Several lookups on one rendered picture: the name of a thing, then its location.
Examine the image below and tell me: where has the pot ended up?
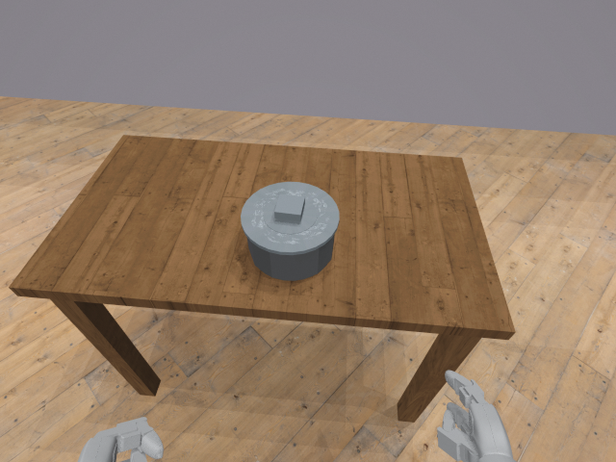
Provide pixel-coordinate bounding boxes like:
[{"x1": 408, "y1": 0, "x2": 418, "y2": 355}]
[{"x1": 247, "y1": 234, "x2": 335, "y2": 281}]

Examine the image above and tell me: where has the lid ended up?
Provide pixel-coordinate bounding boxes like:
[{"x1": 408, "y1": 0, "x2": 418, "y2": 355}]
[{"x1": 241, "y1": 182, "x2": 340, "y2": 255}]

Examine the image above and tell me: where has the left robot hand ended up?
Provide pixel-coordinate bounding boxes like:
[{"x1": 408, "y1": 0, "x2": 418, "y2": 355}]
[{"x1": 78, "y1": 417, "x2": 164, "y2": 462}]

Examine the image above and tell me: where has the table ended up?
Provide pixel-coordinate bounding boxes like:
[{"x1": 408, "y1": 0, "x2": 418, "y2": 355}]
[{"x1": 9, "y1": 135, "x2": 516, "y2": 423}]

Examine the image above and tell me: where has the knob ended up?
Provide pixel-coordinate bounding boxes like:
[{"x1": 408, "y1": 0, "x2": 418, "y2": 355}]
[{"x1": 274, "y1": 194, "x2": 305, "y2": 221}]

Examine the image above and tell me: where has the right robot hand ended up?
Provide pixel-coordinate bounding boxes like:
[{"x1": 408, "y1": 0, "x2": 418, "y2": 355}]
[{"x1": 437, "y1": 370, "x2": 513, "y2": 462}]

